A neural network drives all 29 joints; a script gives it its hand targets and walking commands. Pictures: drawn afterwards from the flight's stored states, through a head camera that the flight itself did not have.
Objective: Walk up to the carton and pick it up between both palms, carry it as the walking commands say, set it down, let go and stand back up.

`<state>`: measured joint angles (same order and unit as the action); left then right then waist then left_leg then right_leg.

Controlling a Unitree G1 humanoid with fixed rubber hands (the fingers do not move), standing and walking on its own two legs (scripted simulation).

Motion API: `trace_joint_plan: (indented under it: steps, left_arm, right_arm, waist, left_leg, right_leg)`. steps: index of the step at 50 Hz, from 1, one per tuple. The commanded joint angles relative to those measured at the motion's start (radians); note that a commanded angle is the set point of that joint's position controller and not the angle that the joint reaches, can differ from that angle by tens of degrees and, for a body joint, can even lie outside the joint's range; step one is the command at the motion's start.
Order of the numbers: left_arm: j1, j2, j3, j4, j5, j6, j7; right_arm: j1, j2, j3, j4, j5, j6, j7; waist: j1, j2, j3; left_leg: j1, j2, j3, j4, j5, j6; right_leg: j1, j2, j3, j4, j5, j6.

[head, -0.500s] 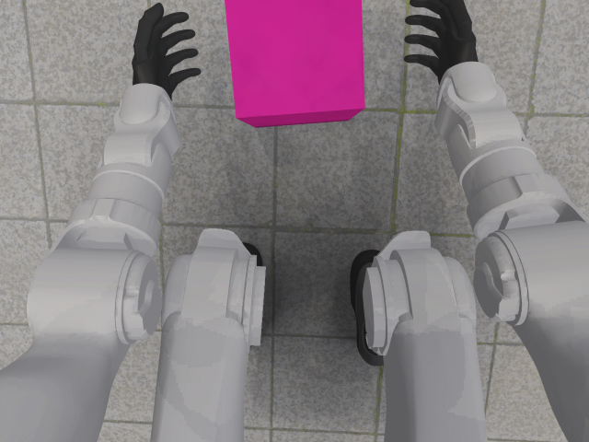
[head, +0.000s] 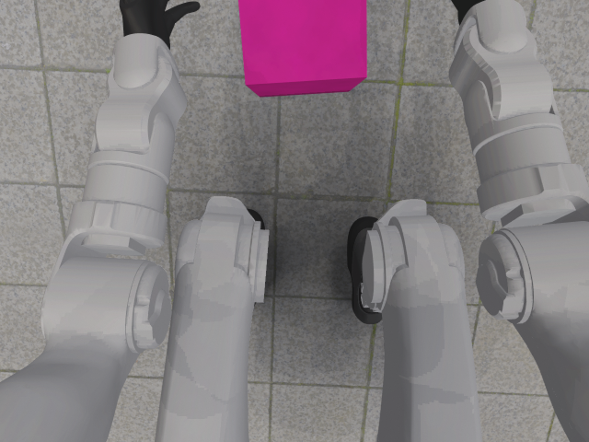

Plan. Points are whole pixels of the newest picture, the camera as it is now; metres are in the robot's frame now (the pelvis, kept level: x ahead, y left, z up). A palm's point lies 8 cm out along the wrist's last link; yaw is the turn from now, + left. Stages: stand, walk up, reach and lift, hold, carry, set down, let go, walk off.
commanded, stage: set down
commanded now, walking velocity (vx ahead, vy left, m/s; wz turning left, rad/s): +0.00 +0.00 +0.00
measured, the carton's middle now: (302, 25) +0.56 +0.02 -0.34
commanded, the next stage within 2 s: let go in 1.00 s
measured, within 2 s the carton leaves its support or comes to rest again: neither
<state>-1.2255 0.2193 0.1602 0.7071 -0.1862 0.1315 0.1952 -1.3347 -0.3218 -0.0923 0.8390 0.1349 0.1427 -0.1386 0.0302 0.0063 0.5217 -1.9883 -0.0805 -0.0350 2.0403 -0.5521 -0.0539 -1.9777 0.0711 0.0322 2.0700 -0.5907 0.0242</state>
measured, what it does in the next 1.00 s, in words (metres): rises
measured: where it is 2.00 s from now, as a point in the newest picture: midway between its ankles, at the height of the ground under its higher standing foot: (305, 283)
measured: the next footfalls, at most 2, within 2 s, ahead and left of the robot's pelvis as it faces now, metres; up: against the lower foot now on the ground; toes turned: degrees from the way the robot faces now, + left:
none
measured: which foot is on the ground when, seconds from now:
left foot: down 0.00-1.00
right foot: down 0.00-1.00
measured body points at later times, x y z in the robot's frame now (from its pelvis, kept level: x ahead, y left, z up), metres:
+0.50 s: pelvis +0.01 +0.00 +0.12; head +0.35 +0.00 +0.40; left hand +0.53 +0.17 -0.02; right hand +0.56 -0.16 -0.02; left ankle +0.13 +0.12 -0.39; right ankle +0.12 -0.12 -0.39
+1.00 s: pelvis +0.07 +0.00 +0.25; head +0.34 +0.00 +0.60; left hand +0.54 +0.18 +0.14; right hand +0.56 -0.16 +0.13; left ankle +0.13 +0.12 -0.39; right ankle +0.12 -0.12 -0.39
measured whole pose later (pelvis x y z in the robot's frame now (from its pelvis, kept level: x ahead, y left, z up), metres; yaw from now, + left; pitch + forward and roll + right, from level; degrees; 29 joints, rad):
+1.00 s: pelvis +0.07 +0.00 +0.25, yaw -1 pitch +41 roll +1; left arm -0.94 0.07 0.36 0.83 0.10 0.06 0.08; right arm -1.02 -0.16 -0.30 0.95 -0.11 0.08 -0.04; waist 0.05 -0.01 -0.07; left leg -1.43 -0.04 -0.06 1.02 -0.31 -0.03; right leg -1.43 0.07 0.08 1.05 -0.33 0.02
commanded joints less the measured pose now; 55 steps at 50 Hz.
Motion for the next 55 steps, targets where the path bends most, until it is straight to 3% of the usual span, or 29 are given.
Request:
trace_joint_plan:
  steps: [1, 6, 8, 10, 11, 13, 14, 16, 18, 21, 24, 27, 30, 31, 36, 40, 42, 46, 47, 51, 52, 53, 55]
  left_arm:
    - [-0.308, 0.105, 0.029, -0.183, 0.033, -0.002, 0.011]
    - [-0.265, 0.079, 0.041, -0.134, 0.058, 0.031, 0.015]
    - [-0.255, 0.072, 0.041, -0.157, 0.064, 0.031, 0.015]
    - [-0.234, 0.07, 0.054, -0.146, 0.071, 0.037, 0.012]
    - [-0.234, 0.059, 0.045, -0.142, 0.068, 0.043, 0.009]
    - [-0.219, 0.062, 0.054, -0.138, 0.077, 0.043, 0.004]
    - [-0.224, 0.054, 0.052, -0.162, 0.072, 0.043, 0.0]
    - [-0.235, 0.068, 0.061, -0.233, 0.078, 0.044, -0.001]
    - [-0.217, 0.068, 0.054, -0.188, 0.079, 0.063, -0.004]
    - [-0.206, 0.074, 0.064, -0.232, 0.087, 0.066, -0.008]
    - [-0.162, 0.062, 0.067, -0.193, 0.089, 0.074, -0.021]
    - [-0.115, 0.056, 0.08, -0.214, 0.106, 0.063, -0.03]
    - [-0.092, 0.043, 0.072, -0.239, 0.097, 0.058, -0.044]
    - [-0.079, 0.047, 0.076, -0.24, 0.109, 0.052, -0.046]
    - [0.004, -0.002, 0.084, -0.152, 0.13, 0.006, -0.077]
    - [0.02, -0.033, 0.13, -0.067, 0.187, -0.029, -0.096]
    - [0.05, -0.051, 0.15, -0.046, 0.218, -0.045, -0.101]
    - [0.098, -0.078, 0.201, 0.045, 0.274, -0.083, -0.106]
    - [0.111, -0.103, 0.198, 0.061, 0.286, -0.089, -0.111]
    - [0.171, -0.123, 0.211, 0.038, 0.327, -0.109, -0.122]
    - [0.204, -0.107, 0.219, 0.033, 0.346, -0.113, -0.124]
    - [0.218, -0.09, 0.214, 0.012, 0.349, -0.115, -0.126]
    - [0.272, -0.078, 0.179, -0.061, 0.344, -0.117, -0.129]
  right_arm:
    - [-0.288, -0.121, -0.048, -0.13, -0.018, -0.005, 0.0]
    - [-0.261, -0.106, -0.044, -0.089, -0.023, 0.019, 0.007]
    - [-0.278, -0.091, -0.045, -0.147, -0.02, 0.018, 0.01]
    - [-0.254, -0.09, -0.044, -0.128, -0.027, 0.024, 0.011]
    - [-0.252, -0.096, -0.051, -0.126, -0.035, 0.029, 0.011]
    - [-0.245, -0.081, -0.048, -0.134, -0.036, 0.033, 0.014]
    - [-0.237, -0.084, -0.056, -0.139, -0.045, 0.033, 0.014]
    - [-0.249, -0.104, -0.071, -0.208, -0.053, 0.036, 0.009]
    - [-0.235, -0.107, -0.068, -0.184, -0.058, 0.052, 0.01]
    - [-0.2, -0.088, -0.067, -0.194, -0.052, 0.062, 0.016]
    - [-0.178, -0.07, -0.061, -0.195, -0.052, 0.068, 0.019]
    - [-0.125, -0.065, -0.074, -0.203, -0.061, 0.062, 0.025]
    - [-0.11, -0.068, -0.08, -0.239, -0.069, 0.053, 0.031]
    - [-0.092, -0.051, -0.076, -0.239, -0.068, 0.052, 0.033]
    - [-0.001, -0.002, -0.104, -0.172, -0.097, 0.001, 0.057]
    - [0.045, 0.045, -0.142, -0.079, -0.149, -0.032, 0.076]
    - [0.076, 0.05, -0.169, -0.051, -0.18, -0.05, 0.086]
    - [0.127, 0.101, -0.194, 0.038, -0.23, -0.084, 0.101]
    - [0.137, 0.105, -0.205, 0.04, -0.244, -0.091, 0.105]
    - [0.189, 0.107, -0.247, -0.005, -0.297, -0.112, 0.098]
    - [0.221, 0.128, -0.245, -0.013, -0.306, -0.111, 0.092]
    - [0.242, 0.128, -0.249, -0.045, -0.322, -0.111, 0.083]
    - [0.3, 0.135, -0.238, -0.116, -0.337, -0.107, 0.07]
  waist:
    - [-0.002, -0.017, -1.864]
    - [0.017, -0.017, -1.869]
    - [0.026, -0.02, -1.919]
    - [0.031, -0.032, -1.922]
    - [0.018, -0.035, -1.918]
    - [0.033, -0.037, -1.906]
    - [0.017, -0.047, -1.905]
    - [0.02, -0.051, -1.981]
    - [0.019, -0.058, -1.946]
    - [0.028, -0.042, -1.964]
    - [0.031, -0.062, -1.92]
    - [0.038, -0.049, -1.926]
    - [0.027, -0.069, -1.91]
    - [0.041, -0.059, -1.903]
    - [0.025, -0.065, -1.7]
    - [0.029, -0.069, -1.492]
    - [0.029, -0.041, -1.46]
    - [0.037, -0.056, -1.319]
    - [0.027, -0.046, -1.311]
    - [0.009, -0.063, -1.389]
    - [0.023, -0.058, -1.403]
    - [0.016, -0.082, -1.464]
    - [0.022, -0.069, -1.587]
  left_leg:
    - [0.632, -0.013, 0.107, -0.232, 0.265, 0.003]
    - [0.682, -0.016, 0.107, -0.31, 0.245, 0.003]
    - [0.719, -0.019, 0.105, -0.337, 0.278, 0.008]
    - [0.717, -0.021, 0.109, -0.365, 0.272, 0.007]
    - [0.727, -0.02, 0.105, -0.383, 0.273, 0.006]
    - [0.725, -0.021, 0.107, -0.413, 0.281, 0.007]
    - [0.718, -0.022, 0.104, -0.427, 0.285, 0.006]
    - [0.77, -0.026, 0.108, -0.455, 0.306, 0.003]
    - [0.77, -0.026, 0.108, -0.486, 0.28, 0.005]
    - [0.826, -0.028, 0.11, -0.532, 0.312, 0.004]
    - [0.82, -0.026, 0.111, -0.586, 0.307, 0.011]
    - [0.863, -0.029, 0.111, -0.638, 0.375, 0.009]
    - [0.899, -0.028, 0.106, -0.695, 0.414, 0.008]
    - [0.927, -0.03, 0.108, -0.714, 0.429, 0.009]
    - [0.937, -0.02, 0.091, -0.843, 0.485, 0.006]
    - [0.917, -0.013, 0.08, -0.964, 0.434, 0.007]
    - [0.953, -0.008, 0.071, -1.009, 0.46, -0.001]
    - [0.934, 0.003, 0.063, -1.072, 0.475, -0.004]
    - [0.941, 0.007, 0.058, -1.082, 0.477, -0.009]
    - [0.991, 0.006, 0.055, -1.085, 0.587, -0.023]
    - [1.011, 0.002, 0.057, -1.091, 0.616, -0.026]
    - [1.04, 0.001, 0.052, -1.086, 0.658, -0.026]
    - [1.122, 0.001, 0.053, -1.086, 0.73, -0.022]
  right_leg:
    - [0.637, 0.028, -0.078, -0.255, 0.271, -0.02]
    - [0.661, 0.03, -0.078, -0.338, 0.238, -0.022]
    - [0.696, 0.038, -0.077, -0.365, 0.272, -0.017]
    - [0.727, 0.038, -0.075, -0.395, 0.267, -0.017]
    - [0.734, 0.041, -0.077, -0.41, 0.267, -0.016]
    - [0.744, 0.042, -0.074, -0.441, 0.277, -0.013]
    - [0.763, 0.044, -0.075, -0.456, 0.293, -0.015]
    - [0.825, 0.047, -0.074, -0.486, 0.32, -0.014]
    - [0.837, 0.045, -0.071, -0.522, 0.288, -0.012]
    - [0.881, 0.046, -0.069, -0.563, 0.324, -0.011]
    - [0.932, 0.042, -0.059, -0.625, 0.329, -0.007]
    - [0.993, 0.042, -0.045, -0.677, 0.413, -0.005]
    - [1.042, 0.042, -0.044, -0.735, 0.454, -0.002]
    - [1.05, 0.041, -0.041, -0.755, 0.464, 0.001]
    - [1.054, 0.031, -0.026, -0.881, 0.525, 0.01]
    - [0.997, 0.023, -0.016, -0.995, 0.463, 0.016]
    - [0.994, 0.022, -0.012, -1.04, 0.487, 0.015]
    - [0.961, 0.017, -0.006, -1.105, 0.48, 0.019]
    - [0.958, 0.018, -0.007, -1.114, 0.481, 0.017]
    - [1.037, 0.021, -0.002, -1.136, 0.593, 0.019]
    - [1.06, 0.022, 0.0, -1.14, 0.622, 0.022]
    - [1.098, 0.024, -0.003, -1.14, 0.671, 0.025]
    - [1.181, 0.023, 0.004, -1.128, 0.762, 0.027]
